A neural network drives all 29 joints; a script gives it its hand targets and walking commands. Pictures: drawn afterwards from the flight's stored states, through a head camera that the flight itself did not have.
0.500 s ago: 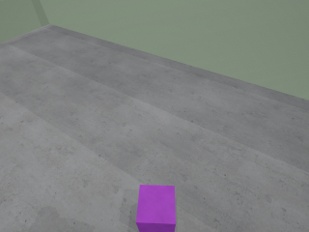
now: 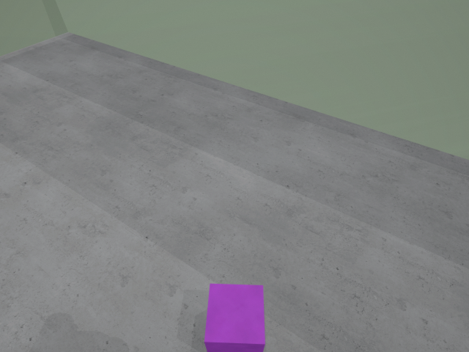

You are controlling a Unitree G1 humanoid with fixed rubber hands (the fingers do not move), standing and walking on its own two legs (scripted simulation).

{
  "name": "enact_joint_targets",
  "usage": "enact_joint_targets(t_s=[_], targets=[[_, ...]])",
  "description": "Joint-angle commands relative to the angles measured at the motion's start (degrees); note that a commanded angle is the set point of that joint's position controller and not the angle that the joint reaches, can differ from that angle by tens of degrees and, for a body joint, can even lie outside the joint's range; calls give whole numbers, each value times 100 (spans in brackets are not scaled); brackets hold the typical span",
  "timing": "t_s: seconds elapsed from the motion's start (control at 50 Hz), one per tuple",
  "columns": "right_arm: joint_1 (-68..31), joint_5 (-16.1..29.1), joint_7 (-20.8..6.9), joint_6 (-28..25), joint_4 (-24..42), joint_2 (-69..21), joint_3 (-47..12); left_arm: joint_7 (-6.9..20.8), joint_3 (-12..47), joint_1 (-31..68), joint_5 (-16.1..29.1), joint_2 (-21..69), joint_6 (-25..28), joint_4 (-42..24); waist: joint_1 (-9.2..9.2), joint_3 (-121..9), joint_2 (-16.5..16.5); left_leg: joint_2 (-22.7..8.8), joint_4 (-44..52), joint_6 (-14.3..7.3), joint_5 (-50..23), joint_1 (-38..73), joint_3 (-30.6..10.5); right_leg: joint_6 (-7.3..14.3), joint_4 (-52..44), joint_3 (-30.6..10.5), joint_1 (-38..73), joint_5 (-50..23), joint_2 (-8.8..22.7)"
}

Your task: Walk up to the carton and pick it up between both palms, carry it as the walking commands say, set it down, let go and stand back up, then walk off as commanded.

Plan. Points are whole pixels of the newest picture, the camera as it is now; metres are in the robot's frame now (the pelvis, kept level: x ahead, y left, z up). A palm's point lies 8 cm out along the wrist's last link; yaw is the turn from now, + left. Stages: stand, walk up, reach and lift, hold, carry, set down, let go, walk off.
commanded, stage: walk up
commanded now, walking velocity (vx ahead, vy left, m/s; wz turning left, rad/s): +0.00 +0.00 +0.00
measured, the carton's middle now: (235, 322) +0.39 +0.02 -0.67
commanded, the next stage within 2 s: stand in 0.36 s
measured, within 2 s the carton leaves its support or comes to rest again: neither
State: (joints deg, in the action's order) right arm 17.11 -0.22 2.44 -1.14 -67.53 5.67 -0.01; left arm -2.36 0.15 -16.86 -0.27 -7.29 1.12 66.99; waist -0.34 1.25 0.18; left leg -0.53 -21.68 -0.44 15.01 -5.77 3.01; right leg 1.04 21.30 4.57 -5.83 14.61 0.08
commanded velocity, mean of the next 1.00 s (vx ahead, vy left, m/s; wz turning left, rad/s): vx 0.00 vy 0.00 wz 0.00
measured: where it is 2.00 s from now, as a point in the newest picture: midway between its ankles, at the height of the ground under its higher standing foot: outside the picture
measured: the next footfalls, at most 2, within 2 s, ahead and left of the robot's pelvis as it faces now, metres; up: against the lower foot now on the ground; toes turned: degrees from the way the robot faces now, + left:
none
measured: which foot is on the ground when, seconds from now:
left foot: down 0.00-1.00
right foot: down 0.00-1.00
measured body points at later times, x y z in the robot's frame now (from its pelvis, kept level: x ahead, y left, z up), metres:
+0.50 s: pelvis -0.02 +0.00 +0.00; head -0.01 +0.01 +0.45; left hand -0.07 +0.20 -0.16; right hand -0.06 -0.19 -0.16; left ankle -0.04 +0.11 -0.74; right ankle -0.03 -0.10 -0.74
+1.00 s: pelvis -0.04 +0.00 -0.03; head +0.02 +0.00 +0.42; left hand +0.13 +0.18 -0.16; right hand +0.13 -0.18 -0.16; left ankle -0.04 +0.11 -0.74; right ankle -0.03 -0.10 -0.74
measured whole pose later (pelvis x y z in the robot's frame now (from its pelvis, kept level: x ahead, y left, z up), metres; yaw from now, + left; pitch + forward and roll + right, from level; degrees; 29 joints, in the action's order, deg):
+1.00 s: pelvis -0.04 +0.00 -0.03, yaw -1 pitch +13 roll +0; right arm -2.5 3.9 1.8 35.5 -37.7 6.4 -2.1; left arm -0.3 2.1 1.5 3.7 -6.6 -35.2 37.0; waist -1.0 -6.7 0.2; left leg -1.0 -39.0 -1.3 18.3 -33.6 4.1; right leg 1.7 39.4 3.2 -34.6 17.9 0.6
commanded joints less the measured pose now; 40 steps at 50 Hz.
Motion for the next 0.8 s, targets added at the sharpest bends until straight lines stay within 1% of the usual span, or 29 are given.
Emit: enact_joint_targets(t_s=[0.0, 0.06, 0.08, 0.12, 0.18, 0.2, 0.22, 0.24, 0.26, 0.3, 0.32, 0.34, 0.38, 0.4, 0.42, 0.44, 0.46, 0.5, 0.56, 0.58, 0.6, 0.62, 0.64, 0.66, 0.68, 0.72, 0.74, 0.76, 0.78], targets=[[682, -18, -1, 3, -60, 265, 14, -1, -77, -586, -7, -365, 19, 135, -43, 591, 310, -533, 363, -12, -1721, -416, -551, 48, -209, -480, 7, -1241, 639], [784, 27, 11, -44, -51, 329, 17, -10, -41, -541, -33, -429, -15, 81, 99, 302, 198, -548, 371, -103, -1448, -296, -476, 72, -283, -501, -60, -969, 607], [770, 54, 37, -31, -34, 415, 10, 6, -73, -529, -23, -386, -38, 97, 60, 442, -71, -519, 370, -155, -1169, -479, -478, 64, -351, -562, -83, -1066, 633], [551, -27, 35, -26, 46, 509, 73, -33, -100, -566, -16, -426, -33, 104, -18, 322, -13, -578, 422, -167, -1078, -489, -500, 34, -322, -483, -44, -844, 601], [646, 5, 35, -45, 129, 440, 91, 17, -70, -672, -30, -148, -20, 96, -14, 368, -156, -575, 321, -190, -1615, -316, -610, -15, -328, -432, -155, -904, 569], [779, 34, 27, -30, 122, 512, 108, -6, -28, -582, 3, -221, -32, 167, 80, 453, 178, -486, 417, -130, -1433, -399, -499, 18, -310, -455, -121, -875, 584], [680, 21, 37, -31, 102, 334, 76, -5, -81, -645, -24, -167, -29, 100, -52, 174, -218, -470, 311, -172, -1168, -450, -525, 53, -328, -446, -28, -872, 554], [835, -18, 18, -1, 12, 325, 62, -10, -94, -708, -12, -298, -29, 71, 98, 415, 104, -487, 423, -112, -950, -359, -521, 67, -338, -563, -279, -704, 594], [721, -27, 27, -19, 8, 249, 10, -3, -114, -760, -32, -334, -20, 112, -92, 538, 32, -478, 350, -156, -1047, -683, -490, 68, -381, -547, -18, -864, 595], [807, -31, 3, 15, 49, 243, 35, 13, -61, -810, -64, -217, -46, 89, 51, 684, -1, -520, 386, -171, -907, -609, -600, 45, -346, -486, -378, -618, 571], [875, 2, 16, -10, 2, 135, 36, -27, -82, -778, -54, -269, -45, 94, -4, 450, -96, -484, 365, -155, -1026, -475, -418, 18, -369, -485, -100, -973, 586], [895, 37, 14, -9, -32, 234, 8, -26, -55, -1011, -19, -379, -37, 171, -55, 547, 174, -464, 366, -107, -972, -535, -465, 46, -376, -514, -195, -875, 560], [926, -3, 15, 12, -61, 207, 16, -30, -70, -815, -74, -245, -20, 87, 35, 579, -56, -506, 446, -138, -1164, -547, -606, 59, -293, -509, -224, -735, 588], [958, 25, 1, 22, -73, 292, 34, -10, -61, -984, 13, -164, -24, 93, -63, 490, -74, -452, 411, -139, -866, -689, -469, 56, -290, -511, -80, -680, 607], [943, -13, 18, 26, -36, 280, 59, -1, -50, -822, -28, -153, -6, 78, 41, 565, 294, -465, 461, -111, -1014, -490, -454, 61, -268, -513, -328, -546, 583], [925, 22, 28, -7, 38, 258, 46, -4, 6, -1033, -56, -177, -15, 96, -50, 120, 180, -510, 325, -151, -739, -359, -490, 63, -342, -522, -199, -645, 570], [834, 2, 3, -13, 141, 352, 89, -11, -15, -868, -66, -10, -4, 124, 101, 442, 50, -550, 297, -222, -898, -463, -569, 42, -307, -503, -257, -946, 616], [852, 13, 29, 15, 111, 122, 24, -3, -64, -888, -49, -141, -13, 10, 77, 466, -23, -569, 379, -221, -788, -599, -557, 67, -326, -555, -471, -516, 567], [988, 4, 18, 13, -22, 181, 17, -4, -14, -1057, -57, -120, -7, 110, -77, 531, -56, -436, 297, -169, -733, -632, -515, 46, -295, -527, -333, -730, 573], [890, -47, 21, -12, 100, 242, 46, -3, -97, -1041, -51, -160, -20, 66, -11, 465, 133, -468, 320, -201, -784, -662, -496, 45, -257, -509, -268, -699, 622], [-5217, 216, -85, 115, 4386, 1362, 153, -2, 169, 5883, 557, -1195, -101, -4284, -3, -1364, 298, 136, -628, -218, 1352, -1796, -192, 428, 899, -366, -2326, 1703, -39], [-4298, 536, 31, 689, 3718, 1085, -36, -140, 260, 4241, 652, -902, -752, -3501, -21, -1228, -99, -128, -1158, -255, 1585, -1946, -43, 316, 886, -95, -2093, 1927, 149], [-3932, 857, 16, 1045, 3504, 921, -488, -176, 354, 3868, 655, -1096, -1099, -3552, -231, -1165, -257, -66, -1299, -361, 1422, -2071, -116, 289, 1092, -68, -1889, 1683, 165], [-3535, 898, 229, 1336, 3447, 906, -372, -189, 541, 3950, 855, -1092, -1329, -3661, 30, -1326, -60, -39, -1467, -364, 1447, -1963, 55, 332, 1073, -232, -2128, 1602, 294], [-2845, 969, 311, 1735, 2792, 535, -610, -258, 713, 3244, 951, -859, -1711, -2966, -409, -709, 282, -174, -1428, -421, 1105, -2182, 19, 416, 1217, -273, -2540, 1317, 401], [-2689, 1380, 272, 2510, 3445, 954, -835, -201, 1009, 2343, 1384, -663, -2512, -3429, 6, -1902, -557, -149, -1553, -445, 230, -2079, -198, 288, 1415, -339, -2622, 269, 268], [-1865, 1378, 198, 2908, 2958, 861, -888, -135, 1169, 1359, 1533, -440, -2924, -2791, -73, -1410, -175, -144, -1267, -457, 388, -2146, -281, 441, 1499, -353, -2532, 417, 144], [-2036, 1487, 151, 3251, 3209, 836, -873, -51, 1069, 1265, 1638, -525, -3257, -3182, -217, -1712, -334, 26, -1522, -472, 295, -2324, -187, 394, 1578, -565, -2701, 450, 151], [-1233, 1331, 161, 3616, 2551, 625, -872, 13, 1187, 667, 1636, -275, -3592, -2377, -73, -1352, -152, 32, -1598, -453, 304, -2496, -112, 448, 1530, -719, -2633, 492, 251]])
